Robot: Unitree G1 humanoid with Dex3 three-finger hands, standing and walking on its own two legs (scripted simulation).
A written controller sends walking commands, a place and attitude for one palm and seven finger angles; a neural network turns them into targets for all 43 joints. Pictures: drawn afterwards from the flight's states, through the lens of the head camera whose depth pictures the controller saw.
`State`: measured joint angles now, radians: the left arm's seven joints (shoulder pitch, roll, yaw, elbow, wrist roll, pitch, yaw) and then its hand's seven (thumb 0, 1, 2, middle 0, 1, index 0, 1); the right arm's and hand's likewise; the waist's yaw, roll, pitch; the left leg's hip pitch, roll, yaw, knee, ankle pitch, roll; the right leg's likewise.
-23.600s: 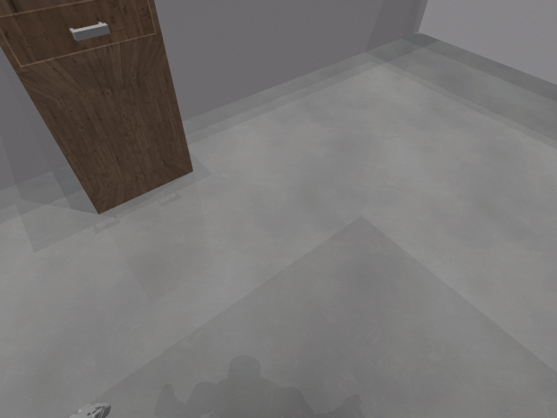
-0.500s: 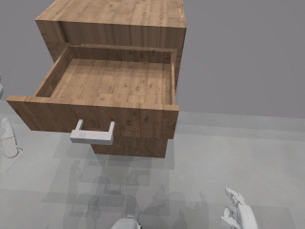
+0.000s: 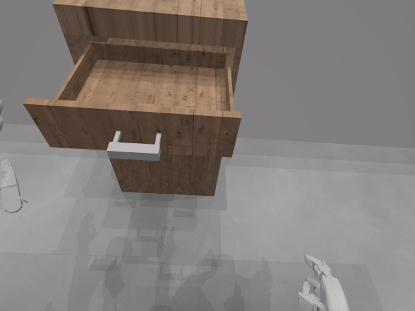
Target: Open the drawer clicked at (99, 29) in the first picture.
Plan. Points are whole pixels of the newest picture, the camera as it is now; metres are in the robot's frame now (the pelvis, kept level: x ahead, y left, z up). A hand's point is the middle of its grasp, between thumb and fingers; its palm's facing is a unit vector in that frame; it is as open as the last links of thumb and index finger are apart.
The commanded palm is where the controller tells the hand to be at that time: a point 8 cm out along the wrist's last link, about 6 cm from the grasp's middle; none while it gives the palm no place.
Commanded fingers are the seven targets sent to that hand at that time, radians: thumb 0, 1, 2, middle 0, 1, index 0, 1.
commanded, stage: stop stepping back and stand still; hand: left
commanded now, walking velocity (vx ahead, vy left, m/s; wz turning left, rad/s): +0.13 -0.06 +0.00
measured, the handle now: (136, 143) +0.45 +0.18 +0.03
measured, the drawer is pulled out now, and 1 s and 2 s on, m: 0.30 0.30 0.30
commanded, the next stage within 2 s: let the arm hang, fingers relaxed in 0.54 s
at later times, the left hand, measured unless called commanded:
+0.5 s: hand out of the picture +0.13 +0.24 +0.20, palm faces +0.44 -0.81 -0.38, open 7.4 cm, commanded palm +0.07 +0.28 +0.22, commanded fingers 0.00 0.90 0.90 -0.20 -0.30 -0.20 -0.30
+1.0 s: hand out of the picture -0.03 +0.17 -0.17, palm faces +0.11 -0.98 -0.18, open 6.8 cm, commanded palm none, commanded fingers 0.00 0.90 0.90 -0.20 -0.30 -0.20 -0.30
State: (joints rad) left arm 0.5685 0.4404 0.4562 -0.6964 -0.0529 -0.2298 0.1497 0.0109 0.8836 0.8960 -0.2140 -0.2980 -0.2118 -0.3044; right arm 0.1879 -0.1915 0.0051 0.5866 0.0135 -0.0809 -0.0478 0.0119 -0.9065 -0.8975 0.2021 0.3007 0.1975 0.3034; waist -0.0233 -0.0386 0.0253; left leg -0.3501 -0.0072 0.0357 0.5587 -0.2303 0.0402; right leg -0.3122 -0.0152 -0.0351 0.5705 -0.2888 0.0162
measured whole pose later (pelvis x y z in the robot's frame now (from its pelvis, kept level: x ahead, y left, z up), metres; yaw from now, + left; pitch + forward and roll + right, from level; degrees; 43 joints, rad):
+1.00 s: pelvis -0.06 -0.01 +0.01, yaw +3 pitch -2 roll -1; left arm 0.28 0.17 0.05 0.93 0.01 0.04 0.03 -0.04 1.02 0.89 -0.21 -0.30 -0.20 -0.30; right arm 0.29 -0.17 0.00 0.97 -0.02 0.03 -0.03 0.00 -0.93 -0.90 0.20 0.30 0.20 0.30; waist 0.00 -0.02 0.07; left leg -0.29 0.02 0.00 0.54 -0.22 0.01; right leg -0.20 0.02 -0.10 0.50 -0.27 -0.04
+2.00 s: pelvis -0.06 -0.01 +0.01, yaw +1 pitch -2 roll +0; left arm 0.28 0.11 0.02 1.16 0.01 0.01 0.04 0.00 0.91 0.90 -0.20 -0.29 -0.20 -0.30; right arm 0.32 -0.10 -0.01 1.12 -0.01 0.01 -0.04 0.00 -0.91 -0.90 0.20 0.30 0.19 0.30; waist -0.01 0.03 0.07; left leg -0.21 0.01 0.04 0.43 -0.18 0.01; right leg -0.14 0.02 -0.07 0.41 -0.24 -0.03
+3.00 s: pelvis -0.04 -0.03 +0.01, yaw +1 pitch -2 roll +0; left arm 0.26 0.12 0.02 1.15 0.00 0.00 0.04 0.00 0.91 0.90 -0.20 -0.29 -0.20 -0.30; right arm 0.28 -0.12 -0.01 1.14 -0.01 0.01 -0.05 0.00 -0.91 -0.90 0.20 0.30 0.19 0.30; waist -0.01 0.02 0.07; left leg -0.18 0.03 0.03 0.41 -0.20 -0.02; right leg -0.11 0.04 -0.07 0.39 -0.25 -0.06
